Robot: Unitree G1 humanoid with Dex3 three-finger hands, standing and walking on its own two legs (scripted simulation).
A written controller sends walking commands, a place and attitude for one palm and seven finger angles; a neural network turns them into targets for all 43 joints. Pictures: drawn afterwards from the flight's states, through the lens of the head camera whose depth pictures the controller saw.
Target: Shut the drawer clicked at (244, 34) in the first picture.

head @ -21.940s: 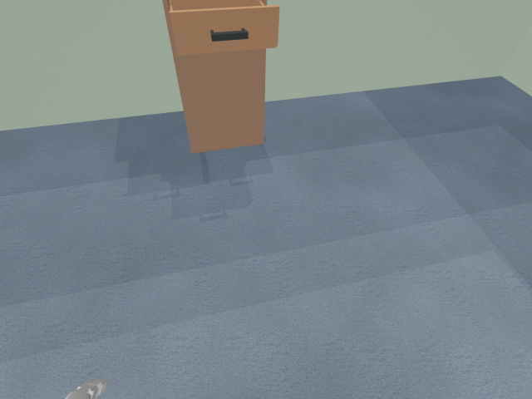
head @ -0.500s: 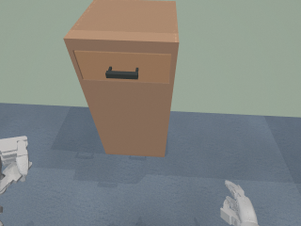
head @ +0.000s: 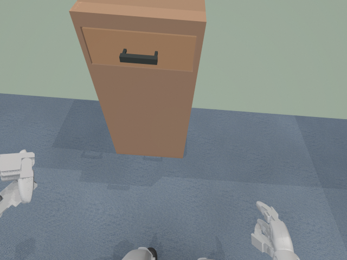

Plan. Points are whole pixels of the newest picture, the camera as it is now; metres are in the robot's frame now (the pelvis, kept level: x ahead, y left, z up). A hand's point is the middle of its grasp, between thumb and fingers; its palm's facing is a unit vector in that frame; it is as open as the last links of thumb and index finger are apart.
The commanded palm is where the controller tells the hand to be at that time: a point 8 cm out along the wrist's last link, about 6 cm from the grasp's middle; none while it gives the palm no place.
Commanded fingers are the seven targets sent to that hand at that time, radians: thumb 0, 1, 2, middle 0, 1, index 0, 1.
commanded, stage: step back with the hand held close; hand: left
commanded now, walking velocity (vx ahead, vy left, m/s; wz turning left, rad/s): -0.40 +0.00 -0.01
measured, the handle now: (139, 55) +0.75 +0.16 +0.02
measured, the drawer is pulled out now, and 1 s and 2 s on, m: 0.00 0.00 0.00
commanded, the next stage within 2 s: stop stepping back and stand still in 0.18 s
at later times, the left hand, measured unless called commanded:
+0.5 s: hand out of the picture +0.09 +0.23 +0.18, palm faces +0.35 -0.81 -0.47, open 3.3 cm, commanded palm +0.04 +0.28 +0.19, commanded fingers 0.00 0.90 0.90 -1.40 -1.60 -1.40 -1.60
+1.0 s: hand out of the picture +0.07 +0.26 +0.18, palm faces +0.35 -0.84 -0.42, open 3.3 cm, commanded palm +0.02 +0.30 +0.19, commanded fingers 0.00 0.90 0.90 -1.40 -1.60 -1.40 -1.60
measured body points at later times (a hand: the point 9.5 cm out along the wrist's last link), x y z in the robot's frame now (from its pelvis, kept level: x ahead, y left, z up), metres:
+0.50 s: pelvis -0.09 +0.00 +0.00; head -0.08 +0.03 +0.45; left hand +0.06 +0.28 +0.21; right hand +0.06 -0.22 -0.08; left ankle -0.04 +0.12 -0.73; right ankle -0.07 -0.12 -0.73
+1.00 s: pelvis -0.12 +0.03 +0.01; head -0.14 +0.04 +0.46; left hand +0.04 +0.30 +0.20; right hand +0.03 -0.21 -0.06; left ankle -0.05 +0.12 -0.72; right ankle -0.12 -0.08 -0.73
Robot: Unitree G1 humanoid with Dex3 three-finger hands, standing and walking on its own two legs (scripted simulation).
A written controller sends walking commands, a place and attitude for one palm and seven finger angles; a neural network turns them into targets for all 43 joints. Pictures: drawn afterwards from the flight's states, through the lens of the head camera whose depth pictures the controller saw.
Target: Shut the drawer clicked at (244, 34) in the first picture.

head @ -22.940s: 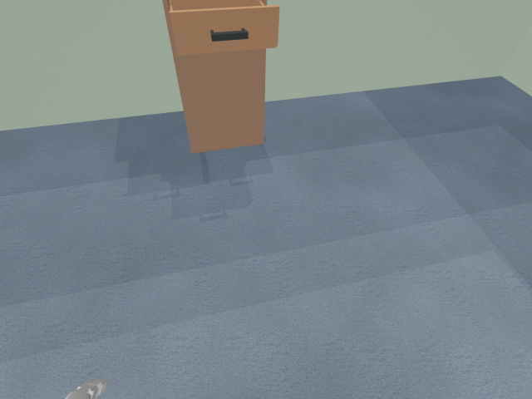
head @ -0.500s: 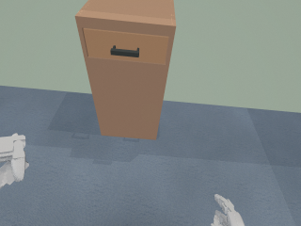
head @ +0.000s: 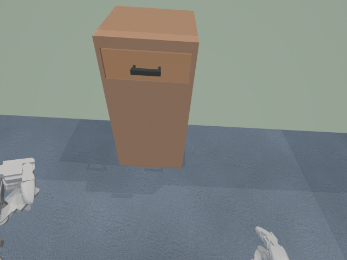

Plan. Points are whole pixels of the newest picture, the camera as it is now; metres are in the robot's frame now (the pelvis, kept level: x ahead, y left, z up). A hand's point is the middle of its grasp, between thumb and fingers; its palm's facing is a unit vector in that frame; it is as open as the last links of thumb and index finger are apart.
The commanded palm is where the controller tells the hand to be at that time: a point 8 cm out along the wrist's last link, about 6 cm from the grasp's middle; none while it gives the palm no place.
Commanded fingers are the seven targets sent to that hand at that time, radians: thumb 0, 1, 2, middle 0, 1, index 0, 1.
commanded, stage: let the arm hang, fingers relaxed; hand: left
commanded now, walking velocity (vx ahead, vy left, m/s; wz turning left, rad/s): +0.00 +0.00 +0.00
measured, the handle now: (146, 69) +0.87 +0.17 +0.01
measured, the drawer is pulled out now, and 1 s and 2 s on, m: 0.00 0.00 0.00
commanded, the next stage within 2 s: look to check the result in 1.18 s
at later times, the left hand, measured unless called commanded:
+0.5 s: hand out of the picture -0.02 +0.20 -0.18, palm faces +0.07 -0.97 -0.22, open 3.8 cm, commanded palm none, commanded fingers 0.00 0.90 0.90 -0.52 -0.65 -0.52 -0.65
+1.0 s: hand out of the picture +0.03 +0.18 -0.17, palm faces +0.07 -0.97 -0.21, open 7.3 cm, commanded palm none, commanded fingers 0.00 0.90 0.90 -0.20 -0.30 -0.20 -0.30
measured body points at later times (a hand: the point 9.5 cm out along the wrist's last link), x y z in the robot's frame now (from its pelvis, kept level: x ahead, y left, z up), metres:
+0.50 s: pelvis -0.01 +0.00 -0.01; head +0.00 +0.02 +0.44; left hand -0.02 +0.25 -0.17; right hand +0.01 -0.26 -0.15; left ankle +0.07 +0.10 -0.74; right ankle +0.02 -0.12 -0.73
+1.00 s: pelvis +0.02 -0.01 +0.00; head +0.02 -0.01 +0.45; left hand +0.03 +0.23 -0.15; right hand +0.05 -0.25 -0.15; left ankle +0.07 +0.10 -0.74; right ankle +0.02 -0.12 -0.74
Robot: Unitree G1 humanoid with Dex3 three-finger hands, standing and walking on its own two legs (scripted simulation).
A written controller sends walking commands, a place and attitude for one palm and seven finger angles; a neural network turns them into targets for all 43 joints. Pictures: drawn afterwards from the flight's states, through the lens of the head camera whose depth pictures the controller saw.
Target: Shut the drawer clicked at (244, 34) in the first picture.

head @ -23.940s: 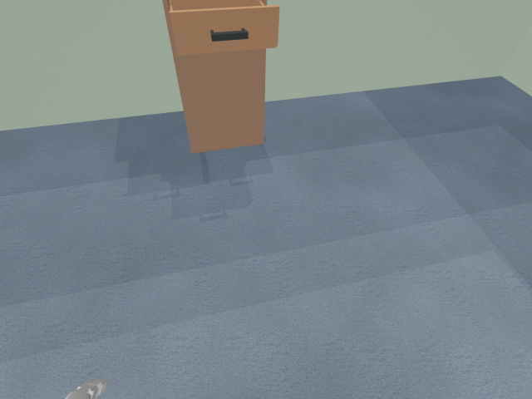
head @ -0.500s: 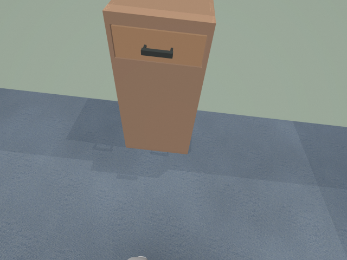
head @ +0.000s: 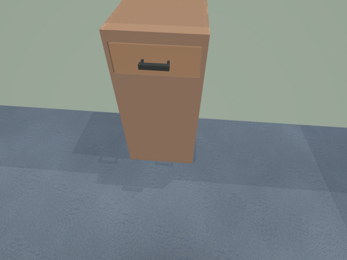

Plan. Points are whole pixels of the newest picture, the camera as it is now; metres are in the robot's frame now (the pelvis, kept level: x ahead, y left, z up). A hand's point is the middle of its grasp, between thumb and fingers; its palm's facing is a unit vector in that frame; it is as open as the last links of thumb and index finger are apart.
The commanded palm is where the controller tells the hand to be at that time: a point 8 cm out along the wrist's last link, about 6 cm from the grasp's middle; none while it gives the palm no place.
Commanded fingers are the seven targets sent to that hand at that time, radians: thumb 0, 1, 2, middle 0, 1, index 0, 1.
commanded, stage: let the arm hang, fingers relaxed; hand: left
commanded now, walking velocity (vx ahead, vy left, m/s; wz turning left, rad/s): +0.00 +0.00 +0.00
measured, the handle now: (154, 64) +0.86 +0.13 +0.01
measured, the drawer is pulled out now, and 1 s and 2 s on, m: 0.00 0.00 0.00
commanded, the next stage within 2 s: look to check the result in 0.18 s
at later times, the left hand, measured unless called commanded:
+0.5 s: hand out of the picture +0.06 +0.18 -0.17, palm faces -0.01 -0.97 -0.25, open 7.4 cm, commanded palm none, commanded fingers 0.00 0.90 0.90 -0.20 -0.30 -0.20 -0.30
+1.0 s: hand out of the picture +0.06 +0.17 -0.17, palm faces -0.01 -0.97 -0.24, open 7.4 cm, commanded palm none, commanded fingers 0.00 0.90 0.90 -0.20 -0.30 -0.20 -0.30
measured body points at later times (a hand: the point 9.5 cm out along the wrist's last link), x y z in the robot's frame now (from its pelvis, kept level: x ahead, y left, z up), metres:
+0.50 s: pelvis +0.03 -0.02 +0.00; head +0.05 -0.03 +0.45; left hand +0.06 +0.23 -0.15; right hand +0.05 -0.26 -0.16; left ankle +0.06 +0.11 -0.74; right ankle -0.01 -0.11 -0.74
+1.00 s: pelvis +0.03 -0.02 +0.00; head +0.05 -0.02 +0.45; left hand +0.06 +0.22 -0.15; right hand +0.05 -0.26 -0.15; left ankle +0.06 +0.11 -0.74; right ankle -0.01 -0.11 -0.74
